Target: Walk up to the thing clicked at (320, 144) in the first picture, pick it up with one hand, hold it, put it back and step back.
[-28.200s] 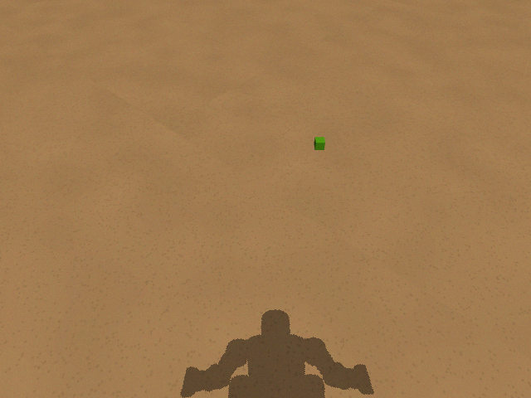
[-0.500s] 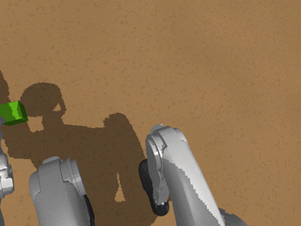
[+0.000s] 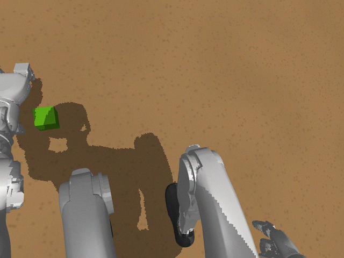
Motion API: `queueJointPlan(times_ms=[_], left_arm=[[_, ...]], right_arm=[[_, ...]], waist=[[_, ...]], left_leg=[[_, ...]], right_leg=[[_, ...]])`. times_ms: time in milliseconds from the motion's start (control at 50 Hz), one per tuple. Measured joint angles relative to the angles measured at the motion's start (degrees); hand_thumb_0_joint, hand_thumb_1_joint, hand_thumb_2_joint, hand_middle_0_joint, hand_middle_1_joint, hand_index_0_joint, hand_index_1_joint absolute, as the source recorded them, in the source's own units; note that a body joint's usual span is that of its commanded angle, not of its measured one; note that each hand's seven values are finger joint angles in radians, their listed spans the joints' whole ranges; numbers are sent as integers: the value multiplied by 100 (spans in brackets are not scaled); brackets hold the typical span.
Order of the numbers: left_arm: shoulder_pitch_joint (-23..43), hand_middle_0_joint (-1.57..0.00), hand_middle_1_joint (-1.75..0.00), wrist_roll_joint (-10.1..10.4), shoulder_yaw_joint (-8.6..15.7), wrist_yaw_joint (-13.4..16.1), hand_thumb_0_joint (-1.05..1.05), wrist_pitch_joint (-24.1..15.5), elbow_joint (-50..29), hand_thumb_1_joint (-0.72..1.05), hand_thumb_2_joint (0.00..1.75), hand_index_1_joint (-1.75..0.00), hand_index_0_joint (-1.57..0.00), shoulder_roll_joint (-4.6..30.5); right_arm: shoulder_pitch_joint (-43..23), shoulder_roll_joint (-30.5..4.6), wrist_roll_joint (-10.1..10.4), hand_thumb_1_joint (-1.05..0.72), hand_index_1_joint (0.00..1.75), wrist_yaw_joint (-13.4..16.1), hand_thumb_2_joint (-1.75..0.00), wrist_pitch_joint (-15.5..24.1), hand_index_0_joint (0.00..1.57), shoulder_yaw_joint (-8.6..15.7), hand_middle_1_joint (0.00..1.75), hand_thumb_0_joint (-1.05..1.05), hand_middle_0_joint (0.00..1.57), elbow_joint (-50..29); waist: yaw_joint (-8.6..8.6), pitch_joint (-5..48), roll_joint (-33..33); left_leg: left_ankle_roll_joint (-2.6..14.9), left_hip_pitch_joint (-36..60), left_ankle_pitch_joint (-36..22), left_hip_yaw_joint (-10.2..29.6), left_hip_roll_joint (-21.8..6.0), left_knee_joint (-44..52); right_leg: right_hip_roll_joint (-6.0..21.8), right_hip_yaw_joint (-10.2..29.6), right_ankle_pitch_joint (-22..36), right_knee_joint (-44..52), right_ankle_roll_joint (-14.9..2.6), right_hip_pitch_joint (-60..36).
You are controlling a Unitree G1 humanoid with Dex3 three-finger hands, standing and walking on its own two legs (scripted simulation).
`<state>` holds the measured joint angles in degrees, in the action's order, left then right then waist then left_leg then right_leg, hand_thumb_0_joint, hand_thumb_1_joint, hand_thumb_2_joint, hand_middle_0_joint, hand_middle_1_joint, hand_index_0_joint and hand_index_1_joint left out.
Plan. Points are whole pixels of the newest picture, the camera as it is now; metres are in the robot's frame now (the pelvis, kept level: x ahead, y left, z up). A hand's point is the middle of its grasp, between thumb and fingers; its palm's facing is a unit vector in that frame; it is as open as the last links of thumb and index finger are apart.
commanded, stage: withdraw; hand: left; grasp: from above
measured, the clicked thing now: (46, 118) +0.52 +0.26 -0.32
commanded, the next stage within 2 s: home in 0.06 s
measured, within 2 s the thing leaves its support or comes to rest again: neither
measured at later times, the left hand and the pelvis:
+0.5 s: hand (4, 113) +0.44 +0.26 -0.06, palm faces -0.38 -0.30 -0.87, open 11.4 cm; pelvis +0.02 +0.00 +0.06, yaw +2 degrees
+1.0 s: hand out of the picture +0.28 +0.21 +0.15, palm faces -0.07 -0.89 -0.45, open 7.4 cm; pelvis +0.04 +0.00 +0.25, yaw +5 degrees
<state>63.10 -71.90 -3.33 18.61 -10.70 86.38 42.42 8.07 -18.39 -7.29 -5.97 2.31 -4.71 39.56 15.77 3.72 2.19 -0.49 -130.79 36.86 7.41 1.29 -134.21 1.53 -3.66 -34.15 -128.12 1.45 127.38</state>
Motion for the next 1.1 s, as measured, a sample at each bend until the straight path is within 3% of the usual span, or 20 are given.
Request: queueJointPlan(times_ms=[80,160,240,300,400,520,660,880,1000,1100], left_arm=[[217,-9,-102,-119,158,185,-1,184,278,-51,103,-103,-9,65],[-76,-12,-102,-117,498,195,0,310,-167,-48,102,-102,-12,55],[-489,-16,-97,111,690,77,0,460,-639,-43,98,-98,-16,-101],[-804,-19,-88,410,752,-143,0,541,-1028,-36,93,-88,-18,-275],[-1520,-20,-64,1172,702,-607,0,663,-1998,-14,82,-65,-19,-666],[-2777,-20,-42,2469,499,-1115,0,959,-3599,24,79,-43,-20,-1221],[-3986,-21,-33,3632,243,-1460,0,1383,-4874,66,86,-33,-21,-1637],[-5674,-21,-31,5186,160,-1400,0,2168,-6351,87,89,-31,-22,-2187],[-6492,-21,-30,6134,201,-1357,0,2573,-7052,89,90,-31,-22,-2454],[-7140,-21,-30,6699,287,-1311,1,2867,-7543,90,90,-31,-21,-2649]], right_arm=[[142,68,-47,-90,30,1,-90,41,20,-74,30,0,20,33],[410,162,-11,-90,30,-43,-90,-6,20,-96,30,0,20,-53],[636,304,73,-90,30,-98,-90,-108,20,-67,30,0,20,-92],[730,399,141,-90,30,-133,-89,-177,21,1,30,0,20,-80],[747,426,299,-90,30,-135,-89,-299,21,206,30,0,20,-108],[529,268,555,-90,30,29,-90,-429,21,499,30,0,20,-255],[30,130,741,-91,30,309,-90,-364,20,718,30,0,20,-480],[-400,377,941,-91,30,712,-90,53,20,555,30,0,20,-664],[-239,623,977,-91,30,886,-90,226,21,355,30,0,20,-750],[93,719,983,-91,30,1064,-90,341,21,241,30,0,20,-764]], waist=[[183,-94,-79],[228,-154,-242],[136,-102,-401],[-25,27,-507],[-388,329,-650],[-835,727,-680],[-1134,845,-469],[-1240,874,-335],[-1218,762,-359],[-1194,722,-399]], left_leg=[[32,-213,9,-7,0,-128],[54,-311,83,-30,-28,-201],[51,-222,185,-88,-58,-140],[35,-79,251,-117,-78,-14],[33,320,321,-167,-97,340],[62,1126,327,-251,-133,1078],[45,2262,150,-292,-144,2100],[-13,4096,-104,-293,-153,3614],[-25,5217,-252,-330,-196,4521],[-26,6154,-386,-355,-230,5308]], right_leg=[[-12,14,-5,-105,30,194],[-39,43,-53,-171,69,310],[-51,99,-138,-156,100,280],[-54,122,-195,-68,101,184],[-40,144,-275,236,85,-175],[-27,174,-292,940,81,-960],[1,156,-145,1923,39,-2090],[28,85,58,3378,-24,-3920],[1,84,204,4263,-39,-5019],[-24,78,342,5049,-47,-5950]])
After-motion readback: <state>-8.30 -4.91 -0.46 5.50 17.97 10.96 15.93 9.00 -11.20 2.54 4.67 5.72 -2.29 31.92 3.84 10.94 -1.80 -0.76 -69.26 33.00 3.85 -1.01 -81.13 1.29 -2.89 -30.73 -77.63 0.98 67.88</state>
